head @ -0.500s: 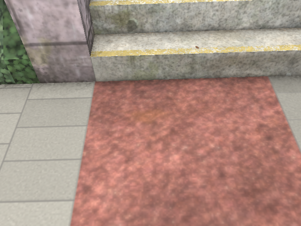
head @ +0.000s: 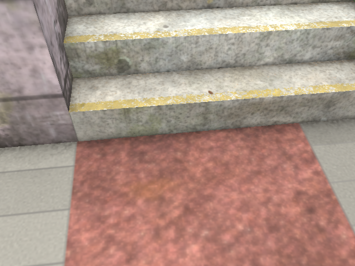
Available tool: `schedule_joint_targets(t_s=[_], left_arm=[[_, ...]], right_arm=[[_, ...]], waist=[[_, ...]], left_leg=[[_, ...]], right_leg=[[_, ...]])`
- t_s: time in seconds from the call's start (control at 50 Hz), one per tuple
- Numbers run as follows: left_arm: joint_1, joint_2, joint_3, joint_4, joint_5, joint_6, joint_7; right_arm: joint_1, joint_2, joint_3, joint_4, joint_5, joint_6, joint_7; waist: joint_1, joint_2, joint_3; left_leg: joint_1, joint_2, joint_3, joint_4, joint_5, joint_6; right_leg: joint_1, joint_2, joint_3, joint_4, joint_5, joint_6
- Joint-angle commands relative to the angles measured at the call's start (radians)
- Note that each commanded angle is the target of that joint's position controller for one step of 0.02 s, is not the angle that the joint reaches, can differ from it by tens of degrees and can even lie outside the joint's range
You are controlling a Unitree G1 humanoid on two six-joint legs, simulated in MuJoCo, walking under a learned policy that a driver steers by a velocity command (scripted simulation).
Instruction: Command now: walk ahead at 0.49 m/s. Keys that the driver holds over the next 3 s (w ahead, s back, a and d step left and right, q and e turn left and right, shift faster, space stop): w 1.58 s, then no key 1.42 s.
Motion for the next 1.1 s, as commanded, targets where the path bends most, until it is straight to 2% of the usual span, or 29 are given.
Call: schedule_joint_targets(t_s=[0.02, 0.12, 0.18, 0.22, 0.24, 0.26, 0.28, 0.3, 0.32, 0.34, 0.36, 0.38, 0.4, 0.44, 0.5, 0.62, 0.74, 0.8, 0.82, 0.84, 0.86, 0.88, 0.9, 0.92, 0.94, 0.96, 0.98, 1.02, 1.1], left_arm=[[-0.026, 0.031, 0.006, -0.054, 0.004, -0.006, -0.003], [-0.191, 0.025, -0.005, -0.102, -0.01, -0.015, -0.027], [-0.239, 0.038, -0.005, -0.134, -0.014, -0.025, -0.049], [-0.187, 0.065, 0.005, -0.131, -0.014, -0.033, -0.057], [-0.1, 0.092, 0.02, -0.109, -0.013, -0.035, -0.056], [0.078, 0.141, 0.047, -0.053, -0.012, -0.035, -0.05], [0.279, 0.229, 0.071, -0.013, 0.0, -0.032, -0.039], [0.325, 0.282, 0.078, 0.007, 0.013, -0.028, -0.047], [0.303, 0.179, 0.051, -0.001, 0.007, -0.031, -0.049], [0.206, 0.134, 0.036, -0.019, 0.003, -0.032, -0.047], [0.117, 0.111, 0.026, -0.038, 0.004, -0.031, -0.048], [0.069, 0.089, 0.02, -0.045, 0.01, -0.031, -0.053], [0.053, 0.062, 0.011, -0.04, 0.017, -0.033, -0.056], [0.082, 0.066, 0.013, -0.015, 0.015, -0.038, -0.058], [0.13, 0.107, 0.023, 0.013, 0.015, -0.036, -0.041], [0.219, 0.123, 0.023, 0.05, 0.004, -0.02, -0.017], [0.285, 0.135, 0.032, 0.099, -0.004, 0.0, -0.008], [0.251, 0.16, 0.043, 0.097, -0.008, 0.012, -0.001], [0.227, 0.165, 0.044, 0.092, -0.006, 0.017, 0.001], [0.219, 0.14, 0.035, 0.085, 0.002, 0.022, 0.0], [0.229, 0.116, 0.02, 0.059, 0.025, 0.02, -0.001], [0.336, -0.028, -0.019, 0.056, 0.018, -0.005, -0.016], [0.271, 0.075, 0.002, 0.067, -0.011, -0.033, -0.022], [0.184, 0.13, 0.016, 0.038, -0.037, -0.05, -0.028], [0.135, 0.131, 0.015, 0.03, -0.031, -0.051, -0.021], [0.116, 0.126, 0.022, 0.027, -0.011, -0.043, -0.014], [0.137, 0.11, 0.025, 0.029, -0.004, -0.029, -0.013], [0.175, 0.061, 0.018, 0.036, -0.002, -0.003, -0.011], [0.049, 0.078, 0.026, -0.017, 0.014, 0.01, -0.004]], right_arm=[[-0.023, -0.15, -0.024, -0.059, 0.006, -0.009, -0.021], [0.074, -0.169, -0.028, -0.026, 0.021, 0.006, -0.026], [0.098, -0.176, -0.034, -0.01, 0.022, 0.022, -0.031], [0.073, -0.191, -0.041, -0.014, 0.023, 0.031, -0.033], [0.046, -0.197, -0.042, -0.021, 0.021, 0.036, -0.033], [0.031, -0.174, -0.033, -0.029, 0.013, 0.04, -0.032], [0.036, -0.136, -0.013, -0.059, -0.006, 0.037, -0.032], [0.164, 0.006, 0.024, -0.058, 0.006, 0.012, -0.02], [0.117, -0.107, 0.002, -0.047, 0.031, -0.013, -0.016], [0.019, -0.164, -0.014, -0.078, 0.05, -0.026, -0.013], [-0.036, -0.166, -0.017, -0.09, 0.046, -0.028, -0.019], [-0.062, -0.155, -0.024, -0.094, 0.03, -0.022, -0.025], [-0.044, -0.138, -0.027, -0.091, 0.025, -0.007, -0.026], [-0.016, -0.094, -0.025, -0.084, 0.023, 0.017, -0.028], [-0.106, -0.099, -0.031, -0.119, 0.013, 0.031, -0.034], [-0.318, -0.077, -0.029, -0.18, 0.014, 0.021, -0.022], [-0.459, -0.085, -0.022, -0.238, 0.027, 0.007, 0.006], [-0.411, -0.119, -0.034, -0.238, 0.028, -0.005, 0.017], [-0.324, -0.149, -0.049, -0.215, 0.028, -0.007, 0.013], [-0.15, -0.195, -0.075, -0.158, 0.029, -0.007, 0.004], [0.049, -0.273, -0.095, -0.118, 0.01, 0.0, -0.005], [0.1, -0.328, -0.105, -0.094, 0.003, 0.006, 0.002], [0.071, -0.232, -0.079, -0.104, 0.007, 0.001, 0.002], [-0.024, -0.193, -0.066, -0.127, 0.011, -0.002, -0.001], [-0.111, -0.171, -0.056, -0.146, 0.009, -0.004, 0.0], [-0.159, -0.15, -0.05, -0.152, 0.003, -0.007, 0.004], [-0.178, -0.13, -0.041, -0.147, -0.004, -0.009, 0.006], [-0.158, -0.127, -0.037, -0.127, 0.003, -0.014, 0.011], [-0.102, -0.176, -0.046, -0.098, 0.005, -0.013, -0.011]], waist=[[0.026, 0.076, 0.065], [-0.035, 0.088, 0.089], [-0.033, 0.098, 0.099], [0.011, 0.119, 0.065], [0.065, 0.128, 0.012], [0.144, 0.115, -0.094], [0.204, -0.004, -0.257], [0.129, -0.277, -0.368], [0.155, -0.177, -0.338], [0.137, -0.12, -0.195], [0.104, -0.026, -0.126], [0.076, 0.006, -0.075], [0.044, -0.007, -0.061], [0.023, -0.018, -0.041], [0.03, -0.003, 0.01], [0.089, -0.013, 0.056], [0.118, -0.023, 0.101], [0.069, -0.041, 0.06], [0.018, -0.058, 0.005], [-0.055, -0.041, -0.099], [-0.113, 0.078, -0.253], [-0.037, 0.364, -0.354], [-0.07, 0.259, -0.317], [-0.052, 0.21, -0.188], [-0.016, 0.117, -0.116], [0.013, 0.086, -0.068], [0.048, 0.097, -0.062], [0.075, 0.11, -0.043], [0.056, 0.086, 0.01]], left_leg=[[-0.066, 0.278, -0.179, -0.146, 0.152, 0.145], [0.054, 0.294, -0.152, -0.111, 0.128, 0.122], [0.156, 0.343, -0.167, -0.051, 0.163, 0.11], [0.183, 0.356, -0.165, 0.02, 0.301, 0.091], [0.172, 0.334, -0.14, 0.12, 0.472, 0.074], [0.111, 0.276, -0.097, 0.321, 0.569, 0.047], [-0.107, 0.207, -0.043, 0.658, 0.316, 0.009], [-0.505, 0.019, -0.065, 0.979, -0.362, -0.048], [-0.613, 0.071, -0.2, 1.107, -0.412, -0.026], [-0.665, 0.123, -0.18, 1.116, -0.323, -0.009], [-0.619, 0.177, -0.152, 1.073, -0.225, -0.012], [-0.576, 0.207, -0.143, 1.012, -0.168, -0.018], [-0.518, 0.232, -0.148, 0.97, -0.132, -0.02], [-0.48, 0.239, -0.132, 0.915, -0.106, -0.032], [-0.574, 0.249, -0.124, 0.792, -0.003, -0.058], [-0.594, 0.214, -0.088, 0.461, 0.244, -0.07], [-0.611, 0.19, -0.081, 0.312, 0.174, -0.041], [-0.48, 0.152, -0.05, 0.266, 0.072, -0.005], [-0.341, 0.117, -0.019, 0.249, 0.056, 0.013], [-0.103, 0.099, -0.01, 0.249, 0.069, 0.041], [0.231, 0.28, -0.226, 0.277, 0.071, 0.101], [0.527, 0.48, -0.703, 0.138, -0.141, 0.246], [0.493, 0.455, -0.757, 0.062, -0.237, 0.209], [0.365, 0.431, -0.609, 0.044, -0.186, 0.167], [0.211, 0.401, -0.492, 0.02, -0.059, 0.149], [0.084, 0.373, -0.416, -0.01, 0.04, 0.146], [0.009, 0.346, -0.36, -0.039, 0.084, 0.137], [-0.054, 0.33, -0.291, -0.08, 0.139, 0.149], [-0.049, 0.32, -0.211, -0.123, 0.216, 0.153]], right_leg=[[-0.012, -0.007, -0.007, -0.188, 0.16, 0.016], [0.015, 0.045, -0.046, -0.411, 0.206, 0.018], [0.006, 0.058, -0.042, -0.475, 0.119, -0.011], [0.108, 0.086, -0.06, -0.508, 0.049, -0.041], [0.24, 0.12, -0.088, -0.525, 0.036, -0.062], [0.472, 0.14, -0.099, -0.529, 0.051, -0.094], [0.794, -0.054, 0.124, -0.514, 0.063, -0.166], [1.098, -0.258, 0.609, -0.649, -0.116, -0.319], [1.07, -0.241, 0.67, -0.709, -0.189, -0.291], [0.935, -0.211, 0.505, -0.719, -0.117, -0.245], [0.784, -0.172, 0.376, -0.746, 0.004, -0.221], [0.669, -0.134, 0.292, -0.778, 0.082, -0.208], [0.604, -0.1, 0.227, -0.81, 0.114, -0.196], [0.546, -0.076, 0.163, -0.853, 0.17, -0.207], [0.544, -0.073, 0.108, -0.891, 0.21, -0.215], [0.595, -0.041, 0.028, -0.919, 0.153, -0.173], [0.76, -0.106, 0.028, -0.862, 0.167, -0.161], [0.804, -0.122, 0.021, -0.768, 0.364, -0.133], [0.79, -0.096, -0.003, -0.667, 0.523, -0.115], [0.719, -0.04, -0.04, -0.473, 0.585, -0.088], [0.484, 0.03, -0.084, -0.151, 0.313, -0.052], [0.077, 0.217, -0.05, 0.171, -0.387, 0.005], [-0.03, 0.17, 0.082, 0.297, -0.455, -0.016], [-0.083, 0.117, 0.065, 0.301, -0.359, -0.036], [-0.036, 0.059, 0.033, 0.262, -0.26, -0.034], [0.017, 0.028, 0.026, 0.214, -0.203, -0.026], [0.086, 0.001, 0.035, 0.181, -0.171, -0.024], [0.123, -0.011, 0.026, 0.135, -0.158, -0.012], [0.003, -0.02, 0.009, -0.024, 0.0, 0.027]])
Next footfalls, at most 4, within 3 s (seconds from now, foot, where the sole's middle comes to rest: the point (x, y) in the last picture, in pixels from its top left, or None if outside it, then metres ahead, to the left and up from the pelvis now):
0.26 right None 0.34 -0.16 -0.78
0.84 left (155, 235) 0.65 0.08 -0.78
1.42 right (206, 172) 0.94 -0.15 -0.78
1.82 left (160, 162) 1.00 0.06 -0.78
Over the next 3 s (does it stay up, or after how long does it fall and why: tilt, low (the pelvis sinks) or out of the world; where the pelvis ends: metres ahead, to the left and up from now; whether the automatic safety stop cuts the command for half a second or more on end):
stays up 0.93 -0.02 0.00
